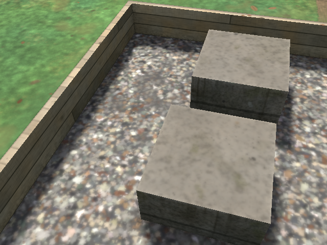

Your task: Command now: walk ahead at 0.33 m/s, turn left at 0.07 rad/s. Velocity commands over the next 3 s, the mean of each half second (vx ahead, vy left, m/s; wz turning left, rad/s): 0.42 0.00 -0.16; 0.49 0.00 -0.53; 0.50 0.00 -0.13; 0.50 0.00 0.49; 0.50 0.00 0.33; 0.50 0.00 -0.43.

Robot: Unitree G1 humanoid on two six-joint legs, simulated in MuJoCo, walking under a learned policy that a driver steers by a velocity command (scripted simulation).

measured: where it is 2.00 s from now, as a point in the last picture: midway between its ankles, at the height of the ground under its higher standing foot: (229, 154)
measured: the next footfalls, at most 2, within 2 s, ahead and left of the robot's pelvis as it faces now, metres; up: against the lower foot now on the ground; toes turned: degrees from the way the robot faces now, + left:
left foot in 0.26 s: +0.15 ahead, +0.09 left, +0.00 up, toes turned +10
right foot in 0.70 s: +0.28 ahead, -0.04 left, +0.00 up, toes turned -27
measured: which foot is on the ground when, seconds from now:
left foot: up 0.00-0.24, down 0.26-0.70, up 0.72-1.00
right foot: down 0.00-0.26, up 0.28-0.68, down 0.70-1.00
